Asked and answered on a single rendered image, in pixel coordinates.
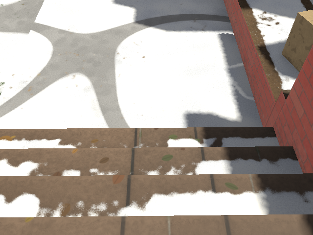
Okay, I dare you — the stairs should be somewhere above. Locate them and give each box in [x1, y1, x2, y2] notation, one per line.
[0, 126, 313, 217]

